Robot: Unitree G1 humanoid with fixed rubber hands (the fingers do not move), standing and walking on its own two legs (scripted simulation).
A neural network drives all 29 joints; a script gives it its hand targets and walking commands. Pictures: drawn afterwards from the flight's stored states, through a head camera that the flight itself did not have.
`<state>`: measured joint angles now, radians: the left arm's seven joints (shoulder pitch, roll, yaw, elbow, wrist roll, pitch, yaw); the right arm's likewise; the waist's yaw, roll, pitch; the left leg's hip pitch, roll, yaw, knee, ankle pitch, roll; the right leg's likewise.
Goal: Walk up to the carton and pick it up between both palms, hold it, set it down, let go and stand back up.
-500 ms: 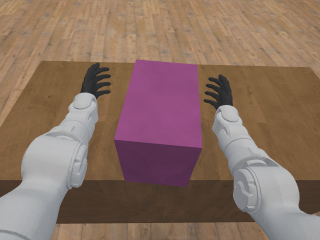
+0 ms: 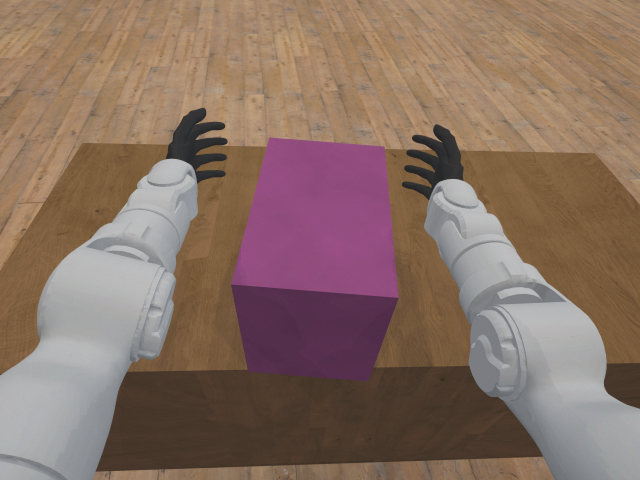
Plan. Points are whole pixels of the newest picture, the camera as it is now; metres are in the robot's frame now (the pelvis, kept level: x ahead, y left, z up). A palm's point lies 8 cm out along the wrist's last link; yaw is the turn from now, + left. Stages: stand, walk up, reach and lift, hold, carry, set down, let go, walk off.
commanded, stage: set down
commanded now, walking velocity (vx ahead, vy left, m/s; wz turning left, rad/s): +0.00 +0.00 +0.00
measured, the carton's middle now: (317, 256) +0.46 +0.00 -0.01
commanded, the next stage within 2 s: none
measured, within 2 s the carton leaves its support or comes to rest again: neither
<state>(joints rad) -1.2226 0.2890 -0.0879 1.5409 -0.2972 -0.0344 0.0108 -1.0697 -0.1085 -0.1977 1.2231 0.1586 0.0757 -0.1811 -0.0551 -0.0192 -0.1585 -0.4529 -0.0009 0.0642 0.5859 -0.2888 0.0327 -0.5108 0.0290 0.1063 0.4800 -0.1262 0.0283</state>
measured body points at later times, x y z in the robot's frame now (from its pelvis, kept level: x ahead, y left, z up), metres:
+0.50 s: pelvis -0.01 +0.00 +0.00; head -0.02 +0.02 +0.45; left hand +0.41 +0.19 +0.10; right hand +0.38 -0.19 +0.08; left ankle +0.00 +0.09 -0.73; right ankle +0.07 -0.14 -0.73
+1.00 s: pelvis -0.01 +0.00 +0.00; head -0.01 +0.02 +0.45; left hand +0.35 +0.22 +0.03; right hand +0.32 -0.19 +0.02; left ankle +0.00 +0.09 -0.73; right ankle +0.07 -0.14 -0.73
